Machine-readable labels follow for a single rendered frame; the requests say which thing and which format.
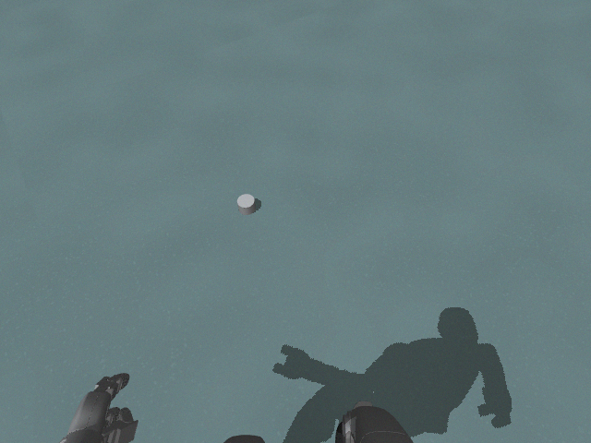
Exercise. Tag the tin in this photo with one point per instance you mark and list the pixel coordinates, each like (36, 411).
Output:
(246, 204)

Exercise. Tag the left robot hand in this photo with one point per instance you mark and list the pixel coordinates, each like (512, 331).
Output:
(93, 412)

